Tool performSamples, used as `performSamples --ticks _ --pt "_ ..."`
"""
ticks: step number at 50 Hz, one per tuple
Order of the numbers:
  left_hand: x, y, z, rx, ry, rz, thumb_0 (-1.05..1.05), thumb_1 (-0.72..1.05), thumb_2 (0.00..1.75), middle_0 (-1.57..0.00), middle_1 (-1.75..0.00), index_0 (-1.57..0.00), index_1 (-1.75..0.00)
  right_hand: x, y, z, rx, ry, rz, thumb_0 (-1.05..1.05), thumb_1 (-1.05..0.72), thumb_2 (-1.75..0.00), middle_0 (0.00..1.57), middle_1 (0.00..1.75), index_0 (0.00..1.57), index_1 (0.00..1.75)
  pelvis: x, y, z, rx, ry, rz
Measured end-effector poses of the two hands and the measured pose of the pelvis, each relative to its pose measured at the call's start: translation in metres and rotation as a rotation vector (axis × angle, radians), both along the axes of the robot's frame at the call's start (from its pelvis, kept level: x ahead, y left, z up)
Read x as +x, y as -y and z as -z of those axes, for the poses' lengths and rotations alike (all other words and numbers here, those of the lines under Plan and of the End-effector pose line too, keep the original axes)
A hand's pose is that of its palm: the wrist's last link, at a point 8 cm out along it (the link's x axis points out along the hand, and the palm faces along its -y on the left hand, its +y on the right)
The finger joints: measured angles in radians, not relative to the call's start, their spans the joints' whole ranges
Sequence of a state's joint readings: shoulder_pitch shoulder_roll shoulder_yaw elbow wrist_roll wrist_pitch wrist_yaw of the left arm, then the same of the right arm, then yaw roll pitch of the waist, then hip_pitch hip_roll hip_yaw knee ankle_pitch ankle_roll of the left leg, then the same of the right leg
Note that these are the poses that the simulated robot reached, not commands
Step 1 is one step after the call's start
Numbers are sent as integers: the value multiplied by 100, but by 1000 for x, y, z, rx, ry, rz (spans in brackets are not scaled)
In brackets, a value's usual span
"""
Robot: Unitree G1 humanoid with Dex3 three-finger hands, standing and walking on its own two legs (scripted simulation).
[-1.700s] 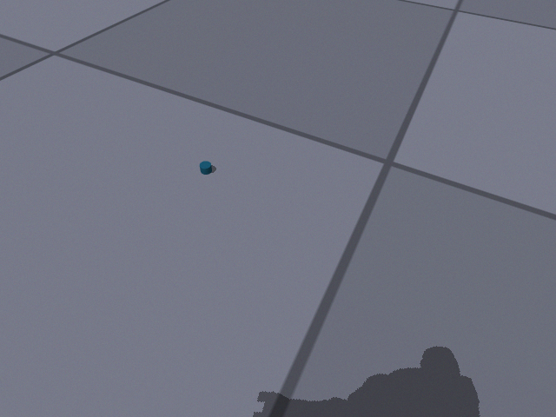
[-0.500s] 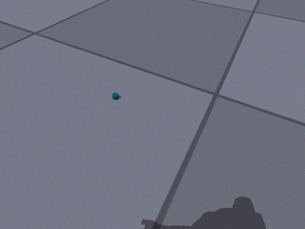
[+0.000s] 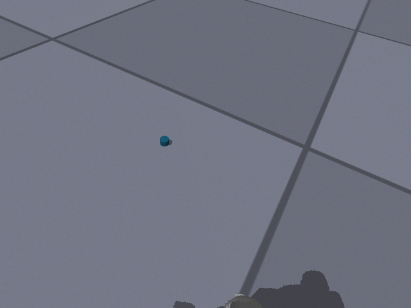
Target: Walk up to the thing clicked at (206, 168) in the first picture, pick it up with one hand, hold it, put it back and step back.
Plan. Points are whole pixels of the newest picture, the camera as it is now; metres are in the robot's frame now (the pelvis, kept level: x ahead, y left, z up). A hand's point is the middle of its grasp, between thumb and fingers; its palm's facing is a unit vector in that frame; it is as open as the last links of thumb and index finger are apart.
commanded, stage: walk up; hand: left
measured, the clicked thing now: (164, 141) +1.25 +0.21 -0.76
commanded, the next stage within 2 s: none
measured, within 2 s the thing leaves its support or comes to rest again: neither
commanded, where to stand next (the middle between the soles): +0.86 -0.05 m, yaw +1 degrees
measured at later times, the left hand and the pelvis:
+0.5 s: hand (109, 236) +0.31 +0.22 -0.13, palm faces +0.00 -0.93 -0.36, open 7.4 cm; pelvis +0.24 -0.05 +0.00, yaw +2 degrees
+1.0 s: hand (120, 170) +0.52 +0.24 -0.14, palm faces -0.07 -0.93 -0.35, open 7.4 cm; pelvis +0.46 -0.04 -0.01, yaw +0 degrees
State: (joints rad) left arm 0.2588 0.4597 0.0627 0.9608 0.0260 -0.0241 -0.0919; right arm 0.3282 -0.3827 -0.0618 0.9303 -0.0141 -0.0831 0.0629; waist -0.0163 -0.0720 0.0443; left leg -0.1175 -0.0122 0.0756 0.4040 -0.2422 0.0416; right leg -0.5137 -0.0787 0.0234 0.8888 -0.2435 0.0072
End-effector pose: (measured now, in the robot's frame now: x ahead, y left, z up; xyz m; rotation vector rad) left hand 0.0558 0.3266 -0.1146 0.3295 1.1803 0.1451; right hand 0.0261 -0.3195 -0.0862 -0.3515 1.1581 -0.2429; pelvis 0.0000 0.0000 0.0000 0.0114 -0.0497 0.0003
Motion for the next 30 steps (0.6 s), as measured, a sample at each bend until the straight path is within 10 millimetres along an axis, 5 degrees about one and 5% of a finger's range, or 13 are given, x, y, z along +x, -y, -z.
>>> performSamples --ticks 8,14,21,30 --pt "116 22 -15 18 61 46 1 91 90 -20 -30 -20 -30 51 15 23 42 -64 26 0 -90 -89 21 30 21 30 80 15 6 17 -14 -1" --pt "210 53 -17 56 191 55 1 91 90 -20 -30 -20 -30 121 41 52 47 -93 14 0 -90 -89 21 30 21 30 145 41 24 -8 -10 -15" --pt "238 69 -27 35 183 3 1 91 90 -20 -30 -20 -30 234 44 33 61 1 -75 0 -91 -89 21 30 20 30 204 48 7 -20 -5 -23" --pt "255 43 0 8 49 -69 1 90 90 -20 -30 -21 -30 357 35 9 3 41 -158 0 -90 -89 21 30 20 30 289 36 11 -44 -15 -41"
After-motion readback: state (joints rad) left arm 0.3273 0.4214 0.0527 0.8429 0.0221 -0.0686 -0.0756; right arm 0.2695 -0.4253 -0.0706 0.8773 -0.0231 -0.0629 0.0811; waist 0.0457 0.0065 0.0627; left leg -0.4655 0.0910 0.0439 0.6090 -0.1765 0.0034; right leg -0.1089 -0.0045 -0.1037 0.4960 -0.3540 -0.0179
